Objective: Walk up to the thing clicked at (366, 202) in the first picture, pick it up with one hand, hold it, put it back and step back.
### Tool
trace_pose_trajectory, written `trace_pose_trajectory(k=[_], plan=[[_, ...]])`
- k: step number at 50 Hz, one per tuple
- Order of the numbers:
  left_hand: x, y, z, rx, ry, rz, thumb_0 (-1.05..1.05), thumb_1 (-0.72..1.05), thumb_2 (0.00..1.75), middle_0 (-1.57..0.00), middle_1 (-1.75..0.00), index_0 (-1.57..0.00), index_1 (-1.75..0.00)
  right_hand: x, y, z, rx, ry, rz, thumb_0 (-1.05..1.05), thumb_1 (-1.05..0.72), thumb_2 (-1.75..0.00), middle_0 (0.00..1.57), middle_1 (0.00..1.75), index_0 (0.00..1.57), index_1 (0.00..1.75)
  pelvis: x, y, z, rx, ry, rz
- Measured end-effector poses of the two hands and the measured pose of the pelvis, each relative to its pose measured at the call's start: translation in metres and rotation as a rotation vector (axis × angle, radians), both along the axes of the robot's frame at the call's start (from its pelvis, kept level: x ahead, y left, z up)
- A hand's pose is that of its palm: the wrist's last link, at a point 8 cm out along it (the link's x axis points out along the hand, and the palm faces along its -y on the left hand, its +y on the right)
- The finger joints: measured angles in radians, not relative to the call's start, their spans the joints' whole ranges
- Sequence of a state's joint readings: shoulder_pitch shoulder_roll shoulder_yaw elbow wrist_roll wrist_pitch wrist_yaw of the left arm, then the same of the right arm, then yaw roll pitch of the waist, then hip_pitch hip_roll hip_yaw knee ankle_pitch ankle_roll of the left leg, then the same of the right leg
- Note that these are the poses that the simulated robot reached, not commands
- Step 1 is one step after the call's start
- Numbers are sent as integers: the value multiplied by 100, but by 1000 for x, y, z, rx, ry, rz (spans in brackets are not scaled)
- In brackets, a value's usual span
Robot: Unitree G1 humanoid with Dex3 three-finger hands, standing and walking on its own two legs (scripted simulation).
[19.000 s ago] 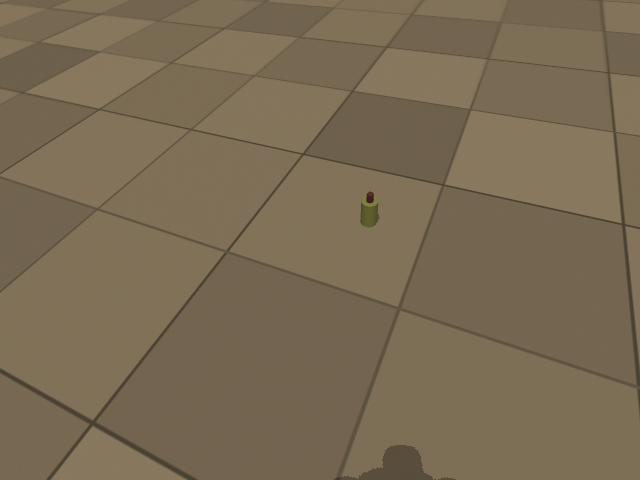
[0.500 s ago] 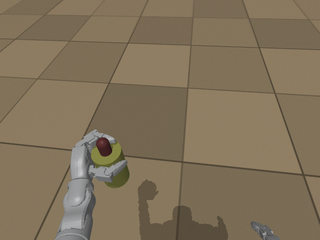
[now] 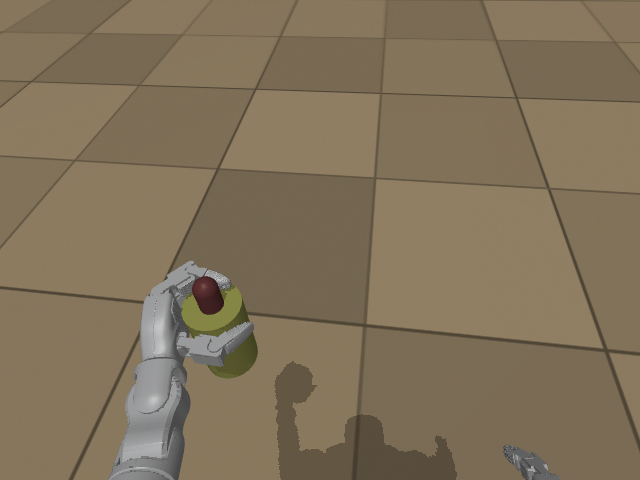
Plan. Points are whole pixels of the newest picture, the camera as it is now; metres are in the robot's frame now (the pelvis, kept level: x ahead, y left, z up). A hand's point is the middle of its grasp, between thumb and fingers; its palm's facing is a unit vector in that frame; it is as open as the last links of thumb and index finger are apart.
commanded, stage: hold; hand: left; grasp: from the side
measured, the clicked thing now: (219, 322) +0.33 +0.17 +0.02
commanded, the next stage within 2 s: crouch in 0.98 s
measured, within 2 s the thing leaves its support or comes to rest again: neither
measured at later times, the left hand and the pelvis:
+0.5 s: hand (215, 313) +0.33 +0.17 +0.05, palm faces +0.13 -0.99 -0.03, open 8.5 cm; pelvis +0.00 +0.00 +0.00, yaw +0 degrees
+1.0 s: hand (215, 316) +0.33 +0.17 +0.04, palm faces +0.13 -0.99 -0.04, open 8.5 cm; pelvis +0.00 +0.00 +0.00, yaw +0 degrees
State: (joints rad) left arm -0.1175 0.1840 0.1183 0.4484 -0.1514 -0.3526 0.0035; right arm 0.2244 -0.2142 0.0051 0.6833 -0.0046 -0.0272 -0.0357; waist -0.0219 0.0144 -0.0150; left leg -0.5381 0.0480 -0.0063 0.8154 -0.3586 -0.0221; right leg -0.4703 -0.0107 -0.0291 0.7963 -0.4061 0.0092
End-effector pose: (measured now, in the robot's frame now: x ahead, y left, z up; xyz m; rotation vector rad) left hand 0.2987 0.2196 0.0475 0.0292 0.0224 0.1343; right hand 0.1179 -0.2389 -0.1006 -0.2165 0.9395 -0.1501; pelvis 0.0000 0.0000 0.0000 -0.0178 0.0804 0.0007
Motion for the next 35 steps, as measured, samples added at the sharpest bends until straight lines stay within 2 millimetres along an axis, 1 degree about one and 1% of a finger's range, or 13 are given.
trace_pose_trajectory(k=[10, 24, 31, 35], plan=[[-1, -3, -5, 0, 17, -9, 2, -29, 95, -68, -96, -94, -109, 0, 1, 0, 6, 1, 0, 1, -92, -91, 20, 30, 20, 30, 0, 0, 0, 0, 5, -3], [3, -1, 0, -2, -4, 1, 2, -29, 95, -68, -96, -94, -109, -5, -1, -2, 3, 10, -5, 1, -92, -91, 20, 30, 20, 30, -1, -1, 0, 0, 4, -1], [-2, -6, -3, 4, 13, -17, 2, -30, 95, -68, -96, -94, -109, -4, -2, -1, 3, 8, -12, 1, -92, -91, 20, 30, 20, 30, 1, 0, 0, 1, 4, -4], [-3, -5, -4, -6, 13, 2, 2, -30, 95, -68, -96, -94, -109, -2, -2, -1, 0, 4, -8, 1, -92, -91, 20, 30, 20, 30, 2, 0, 0, 1, 4, -4]])
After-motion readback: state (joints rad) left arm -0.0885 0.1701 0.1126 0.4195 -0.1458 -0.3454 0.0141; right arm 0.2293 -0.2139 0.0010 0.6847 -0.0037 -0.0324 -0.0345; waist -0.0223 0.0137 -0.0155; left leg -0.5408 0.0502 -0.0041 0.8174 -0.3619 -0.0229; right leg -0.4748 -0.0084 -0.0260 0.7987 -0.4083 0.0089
